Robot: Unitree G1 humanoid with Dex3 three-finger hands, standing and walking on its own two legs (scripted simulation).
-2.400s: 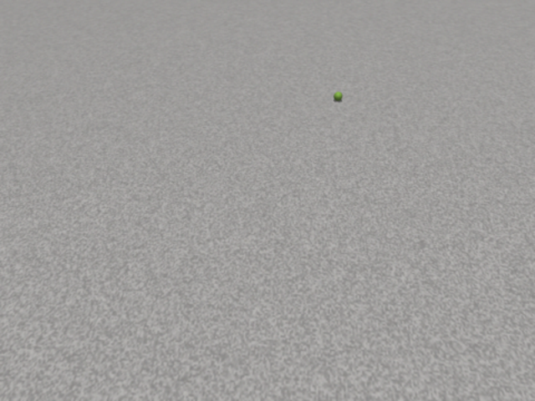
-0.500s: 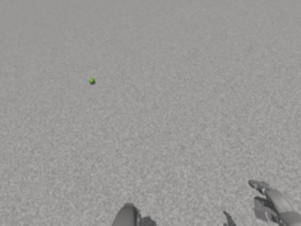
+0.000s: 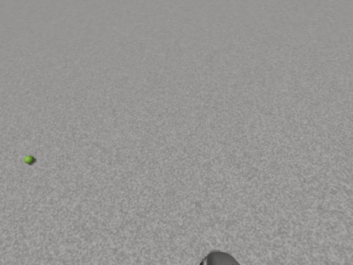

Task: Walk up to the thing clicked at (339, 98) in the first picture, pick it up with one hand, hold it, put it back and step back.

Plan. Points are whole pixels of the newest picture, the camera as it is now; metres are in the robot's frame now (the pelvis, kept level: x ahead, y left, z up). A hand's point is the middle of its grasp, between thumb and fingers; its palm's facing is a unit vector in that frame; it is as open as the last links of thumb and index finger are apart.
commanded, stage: walk up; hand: left
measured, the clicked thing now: (29, 159) +1.07 +0.96 -0.73
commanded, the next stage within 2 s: none
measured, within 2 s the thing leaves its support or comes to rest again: neither
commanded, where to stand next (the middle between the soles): +0.66 +1.08 m, yaw -44 degrees
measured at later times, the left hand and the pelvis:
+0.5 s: hand out of the picture +0.31 +0.55 -0.16, palm faces -0.20 -0.78 -0.60, open 7.4 cm; pelvis +0.20 +0.22 -0.03, yaw -11 degrees
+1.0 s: hand out of the picture +0.51 +0.64 -0.09, palm faces -0.28 -0.71 -0.65, open 7.4 cm; pelvis +0.34 +0.37 -0.02, yaw -22 degrees
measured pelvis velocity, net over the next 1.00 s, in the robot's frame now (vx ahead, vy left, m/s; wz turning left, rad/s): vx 0.34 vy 0.37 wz -0.38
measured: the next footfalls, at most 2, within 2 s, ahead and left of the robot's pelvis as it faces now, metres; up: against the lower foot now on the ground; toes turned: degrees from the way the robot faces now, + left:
right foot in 0.04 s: +0.17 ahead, -0.08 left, +0.00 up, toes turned -11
left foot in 0.40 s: +0.31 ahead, +0.38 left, +0.00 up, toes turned -6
